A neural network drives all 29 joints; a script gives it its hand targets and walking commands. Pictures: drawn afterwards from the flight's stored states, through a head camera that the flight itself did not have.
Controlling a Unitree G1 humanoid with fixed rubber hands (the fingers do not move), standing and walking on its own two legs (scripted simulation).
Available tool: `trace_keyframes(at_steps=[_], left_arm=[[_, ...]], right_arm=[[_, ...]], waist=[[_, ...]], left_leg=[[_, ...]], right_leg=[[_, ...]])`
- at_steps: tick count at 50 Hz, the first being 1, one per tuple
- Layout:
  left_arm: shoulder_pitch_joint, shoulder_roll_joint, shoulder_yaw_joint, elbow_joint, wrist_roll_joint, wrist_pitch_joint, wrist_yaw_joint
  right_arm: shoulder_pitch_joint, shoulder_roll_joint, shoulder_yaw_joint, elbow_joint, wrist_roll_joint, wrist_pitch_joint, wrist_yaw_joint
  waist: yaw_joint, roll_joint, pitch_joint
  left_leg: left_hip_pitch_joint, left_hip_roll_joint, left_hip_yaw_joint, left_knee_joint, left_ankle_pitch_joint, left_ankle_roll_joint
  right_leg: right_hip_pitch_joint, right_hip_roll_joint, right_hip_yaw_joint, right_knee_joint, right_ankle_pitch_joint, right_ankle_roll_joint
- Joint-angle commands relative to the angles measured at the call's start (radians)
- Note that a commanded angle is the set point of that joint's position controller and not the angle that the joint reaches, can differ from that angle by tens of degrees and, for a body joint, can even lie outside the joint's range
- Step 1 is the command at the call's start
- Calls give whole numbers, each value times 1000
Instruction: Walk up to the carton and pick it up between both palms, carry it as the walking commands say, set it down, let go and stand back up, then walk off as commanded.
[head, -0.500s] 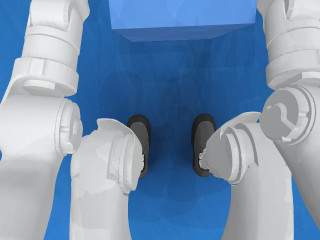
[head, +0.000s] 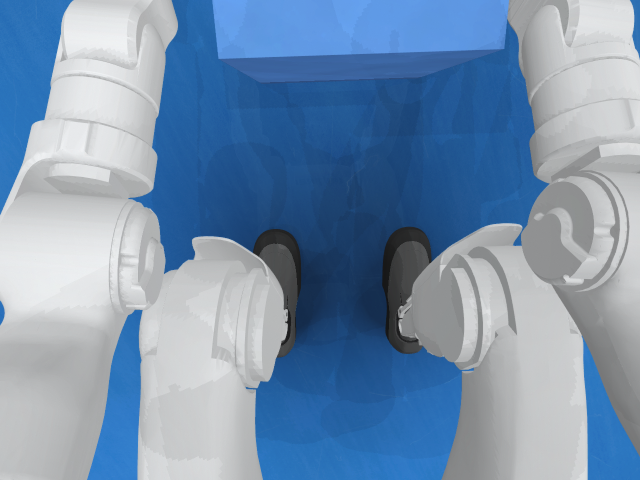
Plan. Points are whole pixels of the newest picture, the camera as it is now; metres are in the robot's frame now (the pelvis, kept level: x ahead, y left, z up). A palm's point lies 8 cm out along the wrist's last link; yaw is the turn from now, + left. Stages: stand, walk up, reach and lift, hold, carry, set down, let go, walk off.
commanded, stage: set down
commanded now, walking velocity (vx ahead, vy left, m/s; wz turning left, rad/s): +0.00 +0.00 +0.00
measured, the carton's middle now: out of the picture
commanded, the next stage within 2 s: let go in 1.60 s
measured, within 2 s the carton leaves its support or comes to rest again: neither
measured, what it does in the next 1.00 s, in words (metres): rises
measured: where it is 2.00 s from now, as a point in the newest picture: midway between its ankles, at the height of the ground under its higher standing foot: (340, 311)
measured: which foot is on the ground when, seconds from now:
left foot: down 0.00-1.00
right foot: down 0.00-1.00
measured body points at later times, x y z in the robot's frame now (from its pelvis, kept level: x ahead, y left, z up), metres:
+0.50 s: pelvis +0.00 +0.00 +0.00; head +0.37 +0.01 +0.24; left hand +0.60 +0.17 -0.12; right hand +0.59 -0.18 -0.13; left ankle +0.12 +0.08 -0.33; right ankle +0.12 -0.12 -0.33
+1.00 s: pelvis -0.01 +0.00 +0.09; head +0.35 +0.00 +0.35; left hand +0.60 +0.18 +0.01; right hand +0.57 -0.19 +0.00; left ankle +0.12 +0.08 -0.33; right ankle +0.12 -0.12 -0.33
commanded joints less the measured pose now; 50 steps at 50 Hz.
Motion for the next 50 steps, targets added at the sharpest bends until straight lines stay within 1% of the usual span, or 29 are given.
trace_keyframes(at_steps=[1,2,3,6,7,8,9,11,12,13,16,18,19,21,22,23,25,27,30,31,32,34,35,36,42,47,48,49,50], left_arm=[[-356,206,-39,-81,-35,-51,44],[-364,188,-69,-90,-61,-49,42],[-373,190,-77,-96,-72,-46,36],[-414,198,-114,-172,-129,-42,24],[-416,205,-116,-176,-143,-41,23],[-411,188,-138,-160,-168,-34,20],[-421,221,-116,-195,-167,-36,20],[-423,225,-120,-169,-186,-27,21],[-415,247,-107,-209,-181,-24,22],[-426,246,-108,-221,-181,-16,24],[-438,299,-75,-401,-175,5,43],[-413,301,-67,-445,-176,36,55],[-389,287,-66,-442,-181,59,59],[-313,307,-36,-392,-148,102,59],[-292,290,-43,-344,-142,124,57],[-278,287,-40,-350,-140,140,56],[-273,285,-25,-322,-116,168,52],[-281,283,-2,-369,-102,178,47],[-264,266,14,-275,-95,194,32],[-281,266,17,-291,-105,197,27],[-285,266,13,-282,-111,199,21],[-278,255,5,-226,-110,215,14],[-291,276,18,-292,-108,223,14],[-293,278,12,-282,-117,232,11],[-399,394,60,-620,-104,301,28],[-270,347,64,-533,-94,360,18],[-233,348,79,-511,-89,362,12],[-212,333,79,-499,-83,361,8],[-181,324,89,-493,-81,361,5]], right_arm=[[-111,-164,104,-5,104,-65,-61],[-104,-175,99,10,96,-67,-64],[-116,-170,114,-11,109,-67,-65],[-161,-217,131,-93,132,-76,-72],[-193,-221,141,-136,148,-74,-74],[-187,-243,137,-133,144,-76,-76],[-197,-252,133,-172,147,-77,-80],[-184,-271,135,-145,152,-69,-84],[-189,-256,147,-170,167,-62,-85],[-185,-246,158,-175,181,-51,-85],[-195,-282,153,-385,201,-29,-101],[-197,-308,148,-464,209,-3,-108],[-185,-316,151,-483,208,17,-112],[-125,-299,150,-468,188,61,-119],[-89,-278,162,-377,180,88,-115],[-64,-263,153,-372,165,106,-117],[-63,-252,148,-319,139,141,-116],[-91,-247,135,-388,132,151,-111],[-155,-248,119,-436,130,161,-106],[-180,-245,122,-443,135,164,-105],[-200,-252,112,-466,133,166,-102],[-233,-262,125,-494,145,178,-97],[-249,-282,118,-545,141,183,-102],[-251,-284,114,-573,145,192,-103],[-216,-325,129,-705,185,296,-121],[-108,-299,112,-672,165,356,-109],[-97,-282,119,-675,168,360,-105],[-79,-283,110,-665,155,356,-100],[-57,-273,109,-659,162,352,-95]], waist=[[-98,124,-1522],[-134,127,-1511],[-121,131,-1528],[-150,140,-1612],[-132,135,-1642],[-163,133,-1653],[-149,130,-1674],[-171,123,-1689],[-138,125,-1705],[-140,124,-1719],[-132,114,-2003],[-125,116,-2101],[-137,118,-2127],[-121,109,-2104],[-122,128,-2016],[-139,112,-2000],[-124,107,-1908],[-124,101,-1877],[-128,66,-1782],[-124,51,-1774],[-138,38,-1767],[-118,29,-1789],[-118,31,-1869],[-125,23,-1908],[-93,53,-2232],[-123,45,-2198],[-102,38,-2181],[-108,50,-2174],[-93,54,-2155]], left_leg=[[949,-15,-163,-110,495,-107],[950,-14,-169,-114,498,-110],[953,-9,-171,-112,499,-109],[973,-1,-161,-99,521,-112],[991,-5,-162,-96,519,-106],[1001,-2,-166,-94,525,-109],[1008,0,-166,-88,536,-105],[1014,3,-163,-92,517,-106],[1017,3,-158,-93,521,-101],[1028,3,-154,-104,505,-103],[1188,-8,-142,-106,604,-102],[1270,-15,-142,-118,602,-96],[1318,-24,-147,-129,622,-96],[1291,-25,-133,-171,541,-89],[1242,-24,-131,-206,477,-90],[1229,-26,-132,-230,443,-87],[1169,-31,-133,-289,372,-88],[1157,-35,-128,-322,354,-84],[1075,-43,-127,-364,309,-76],[1046,-42,-128,-370,293,-72],[1044,-44,-129,-378,299,-72],[1052,-48,-128,-400,293,-70],[1089,-51,-126,-411,308,-69],[1107,-50,-133,-423,327,-67],[1357,-61,-123,-498,410,-67],[1401,-59,-134,-573,453,-70],[1389,-63,-126,-590,468,-68],[1407,-63,-128,-603,498,-74],[1414,-63,-133,-622,520,-75]], right_leg=[[487,71,-31,-115,357,9],[459,71,-36,-117,351,4],[465,68,-35,-118,353,-1],[510,63,-41,-111,392,-10],[526,63,-36,-112,381,-14],[532,56,-47,-110,391,-19],[536,58,-43,-107,394,-18],[550,51,-53,-111,386,-19],[562,54,-46,-110,384,-19],[575,52,-56,-118,373,-18],[718,69,-76,-118,457,-10],[757,72,-86,-129,433,-9],[750,80,-96,-142,426,-10],[784,81,-92,-178,380,-8],[742,80,-91,-200,326,-14],[752,77,-94,-220,313,-14],[738,78,-85,-256,264,-18],[745,86,-79,-292,257,-22],[753,91,-70,-337,252,-20],[778,87,-61,-344,256,-25],[777,90,-69,-353,269,-20],[818,88,-65,-377,267,-21],[865,88,-63,-390,283,-21],[890,89,-68,-398,306,-18],[1078,101,-52,-492,347,-18],[1071,108,-56,-567,370,-13],[1098,106,-46,-591,385,-12],[1083,107,-48,-605,395,-10],[1089,108,-43,-621,407,-11]])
